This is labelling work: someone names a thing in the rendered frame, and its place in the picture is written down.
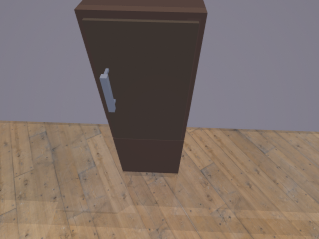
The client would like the cupboard door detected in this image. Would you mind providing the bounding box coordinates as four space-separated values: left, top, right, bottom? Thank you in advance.
82 18 200 141

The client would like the handle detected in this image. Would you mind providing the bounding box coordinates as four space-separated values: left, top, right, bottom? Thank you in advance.
99 68 116 112

